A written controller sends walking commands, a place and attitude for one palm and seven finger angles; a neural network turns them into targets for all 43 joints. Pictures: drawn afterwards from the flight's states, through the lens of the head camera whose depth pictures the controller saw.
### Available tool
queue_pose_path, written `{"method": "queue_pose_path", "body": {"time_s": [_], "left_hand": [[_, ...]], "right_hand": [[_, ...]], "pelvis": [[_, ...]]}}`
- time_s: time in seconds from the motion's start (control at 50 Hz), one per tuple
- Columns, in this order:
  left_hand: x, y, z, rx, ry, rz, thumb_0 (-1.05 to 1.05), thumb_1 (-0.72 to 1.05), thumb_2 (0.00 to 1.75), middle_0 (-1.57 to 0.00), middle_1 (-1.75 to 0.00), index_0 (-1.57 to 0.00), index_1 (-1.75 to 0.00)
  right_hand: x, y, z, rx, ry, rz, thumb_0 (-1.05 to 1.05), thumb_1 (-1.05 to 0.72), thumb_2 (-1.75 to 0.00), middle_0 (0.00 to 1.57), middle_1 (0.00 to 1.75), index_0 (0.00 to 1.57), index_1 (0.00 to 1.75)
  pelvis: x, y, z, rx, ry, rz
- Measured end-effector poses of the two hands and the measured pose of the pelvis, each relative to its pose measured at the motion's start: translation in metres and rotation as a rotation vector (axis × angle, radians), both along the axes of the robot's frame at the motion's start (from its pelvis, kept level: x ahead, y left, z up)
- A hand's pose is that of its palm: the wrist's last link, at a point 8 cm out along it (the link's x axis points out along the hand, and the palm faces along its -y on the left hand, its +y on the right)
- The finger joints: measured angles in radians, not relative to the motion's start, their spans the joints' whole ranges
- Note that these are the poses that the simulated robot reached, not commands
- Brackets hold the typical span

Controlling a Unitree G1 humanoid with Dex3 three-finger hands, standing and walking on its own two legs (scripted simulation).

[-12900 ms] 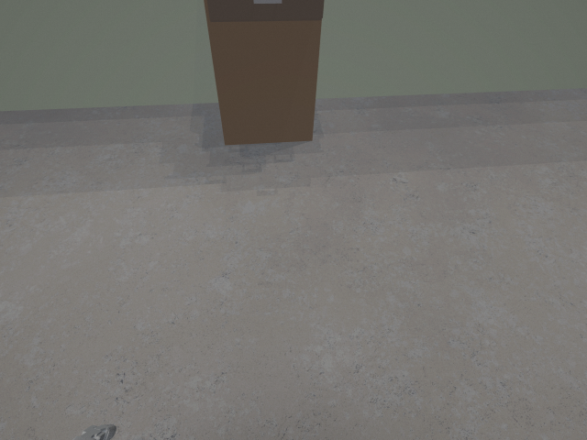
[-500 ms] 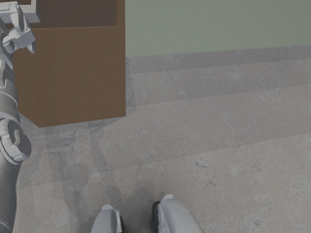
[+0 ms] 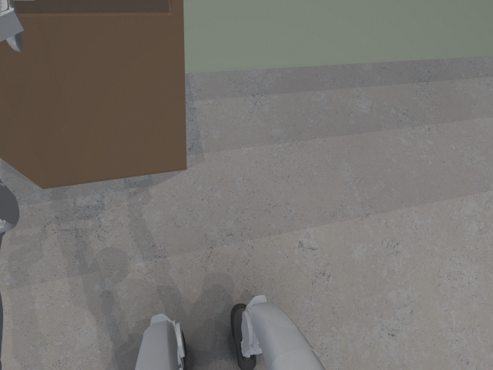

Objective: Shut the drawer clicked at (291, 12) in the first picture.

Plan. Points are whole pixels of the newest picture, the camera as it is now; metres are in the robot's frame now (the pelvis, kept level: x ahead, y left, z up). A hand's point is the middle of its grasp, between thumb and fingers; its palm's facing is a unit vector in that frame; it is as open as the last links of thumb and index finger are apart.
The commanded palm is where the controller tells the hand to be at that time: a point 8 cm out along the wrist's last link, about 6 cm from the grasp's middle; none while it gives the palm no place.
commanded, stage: pull the fist back off the drawer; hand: left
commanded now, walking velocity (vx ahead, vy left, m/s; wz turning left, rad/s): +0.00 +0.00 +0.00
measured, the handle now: out of the picture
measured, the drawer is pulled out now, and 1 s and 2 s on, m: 0.00 0.00 0.00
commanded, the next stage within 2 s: draw the hand back to the body in 0.64 s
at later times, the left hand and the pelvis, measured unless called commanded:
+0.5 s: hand (12, 18) +0.59 +0.21 +0.10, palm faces +0.04 -1.00 -0.02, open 2.9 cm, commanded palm +0.57 +0.23 +0.10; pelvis +0.00 +0.01 +0.00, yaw -1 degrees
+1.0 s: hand out of the picture +0.52 +0.22 +0.12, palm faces +0.05 -1.00 -0.03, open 3.2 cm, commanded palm +0.47 +0.26 +0.14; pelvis +0.06 +0.01 +0.04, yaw -2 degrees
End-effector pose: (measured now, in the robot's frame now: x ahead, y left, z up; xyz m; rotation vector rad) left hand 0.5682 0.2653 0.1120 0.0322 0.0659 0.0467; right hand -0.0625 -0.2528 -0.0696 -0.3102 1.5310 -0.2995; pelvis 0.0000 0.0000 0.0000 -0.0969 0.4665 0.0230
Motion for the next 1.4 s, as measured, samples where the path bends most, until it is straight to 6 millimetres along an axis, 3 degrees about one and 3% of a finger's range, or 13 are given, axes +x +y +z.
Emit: {"method": "queue_pose_path", "body": {"time_s": [0.24, 0.44, 0.58, 0.82, 0.94, 1.06, 1.24, 1.4], "left_hand": [[0.0, 0.001, -0.001, 0.001, 0.004, -0.008, 0.01, 0.71, 0.96, -1.4, -1.6, -1.4, -1.6], [-0.001, 0.001, -0.004, -0.005, -0.003, -0.007, -0.01, 0.74, 0.93, -1.4, -1.6, -1.4, -1.6], [-0.004, -0.005, -0.006, -0.016, -0.014, -0.006, -0.02, 0.81, 0.92, -1.4, -1.6, -1.4, -1.6], [-0.009, -0.01, -0.005, -0.01, -0.042, 0.004, 0.01, 0.89, 0.9, -1.4, -1.6, -1.4, -1.6], [-0.044, -0.004, 0.007, 0.009, -0.072, -0.009, 0.01, 0.9, 0.9, -1.39, -1.6, -1.39, -1.6], [-0.095, 0.009, 0.021, -0.002, -0.073, 0.014, 0.01, 0.9, 0.9, -1.4, -1.6, -1.4, -1.6], [-0.165, 0.019, 0.045, -0.014, -0.1, 0.014, 0.01, 0.9, 0.9, -1.4, -1.6, -1.4, -1.6], [-0.225, 0.014, 0.068, 0.183, -0.082, 0.164, 0.01, 0.9, 0.9, -1.4, -1.6, -1.4, -1.6]], "right_hand": [[-0.009, 0.007, -0.002, 0.013, -0.002, -0.004, 0.0, -0.9, -0.9, 0.2, 0.3, 0.21, 0.3], [-0.004, 0.013, -0.002, 0.036, 0.003, -0.009, 0.0, -0.9, -0.9, 0.2, 0.3, 0.21, 0.3], [0.013, 0.013, 0.001, 0.05, -0.018, -0.016, 0.0, -0.9, -0.9, 0.2, 0.3, 0.21, 0.3], [0.06, 0.007, 0.004, 0.059, -0.085, -0.032, 0.0, -0.9, -0.9, 0.2, 0.3, 0.21, 0.3], [0.098, 0.006, 0.008, 0.096, -0.176, -0.047, 0.0, -0.9, -0.9, 0.2, 0.3, 0.2, 0.3], [0.159, 0.003, 0.014, 0.115, -0.335, 0.022, 0.01, -0.9, -0.9, 0.2, 0.3, 0.2, 0.3], [0.252, 0.005, 0.038, 0.113, -0.618, 0.181, 0.01, -0.91, -0.9, 0.2, 0.3, 0.2, 0.3], [0.295, 0.026, 0.065, 0.144, -0.785, 0.256, 0.01, -0.91, -0.9, 0.19, 0.3, 0.2, 0.3]], "pelvis": [[-0.006, 0.003, -0.003, -0.001, 0.006, -0.006], [-0.002, 0.006, -0.001, 0.004, 0.001, -0.01], [0.01, 0.008, 0.007, 0.011, -0.019, -0.023], [0.039, 0.008, 0.019, 0.024, -0.055, -0.042], [0.056, 0.007, 0.033, 0.035, -0.102, -0.058], [0.066, 0.005, 0.045, 0.043, -0.179, -0.039], [0.059, 0.003, 0.053, 0.059, -0.289, -0.001], [0.047, 0.001, 0.065, 0.082, -0.397, 0.004]]}}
